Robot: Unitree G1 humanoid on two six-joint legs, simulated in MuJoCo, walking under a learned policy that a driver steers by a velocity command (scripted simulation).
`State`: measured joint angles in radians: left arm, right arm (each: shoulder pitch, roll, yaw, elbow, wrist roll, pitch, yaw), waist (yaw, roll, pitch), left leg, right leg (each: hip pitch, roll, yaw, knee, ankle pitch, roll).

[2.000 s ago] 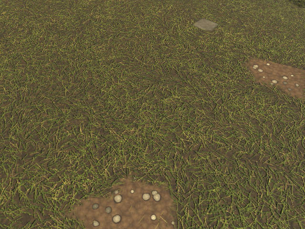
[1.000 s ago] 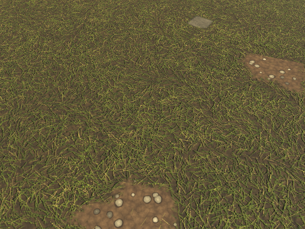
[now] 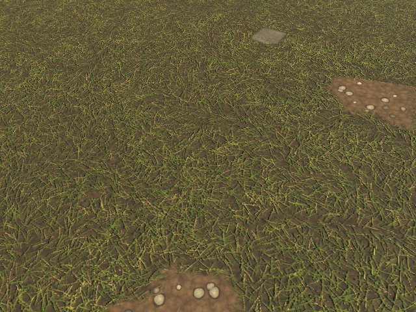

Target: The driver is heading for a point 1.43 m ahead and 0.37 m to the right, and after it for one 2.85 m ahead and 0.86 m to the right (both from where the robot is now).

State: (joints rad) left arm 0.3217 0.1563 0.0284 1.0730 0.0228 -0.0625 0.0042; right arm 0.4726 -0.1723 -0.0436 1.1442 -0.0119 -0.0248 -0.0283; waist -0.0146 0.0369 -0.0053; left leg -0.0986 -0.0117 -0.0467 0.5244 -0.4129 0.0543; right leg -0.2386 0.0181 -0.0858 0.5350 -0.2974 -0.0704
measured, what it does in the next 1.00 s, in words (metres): walks ahead: left foot, then right foot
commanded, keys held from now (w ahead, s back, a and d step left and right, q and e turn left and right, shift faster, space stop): w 0.66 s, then w+e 0.34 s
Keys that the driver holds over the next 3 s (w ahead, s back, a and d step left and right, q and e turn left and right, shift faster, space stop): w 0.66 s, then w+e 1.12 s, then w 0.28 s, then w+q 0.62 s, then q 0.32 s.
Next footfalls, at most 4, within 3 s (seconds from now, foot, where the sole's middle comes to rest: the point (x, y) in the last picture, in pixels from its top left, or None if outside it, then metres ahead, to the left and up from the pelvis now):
0.46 left None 0.38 0.05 -0.77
1.00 right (253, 268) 0.68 -0.10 -0.77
1.54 left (233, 184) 1.05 -0.05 -0.77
2.06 right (311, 170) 1.10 -0.37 -0.77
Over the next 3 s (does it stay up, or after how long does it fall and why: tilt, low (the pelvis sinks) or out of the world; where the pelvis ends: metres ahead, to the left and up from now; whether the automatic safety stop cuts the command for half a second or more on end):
stays up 1.43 -0.45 0.01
